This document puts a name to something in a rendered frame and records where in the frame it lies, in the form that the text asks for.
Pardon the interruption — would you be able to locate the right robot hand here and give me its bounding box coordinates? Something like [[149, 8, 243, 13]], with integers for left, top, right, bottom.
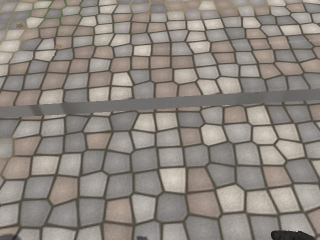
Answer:
[[271, 230, 315, 240]]

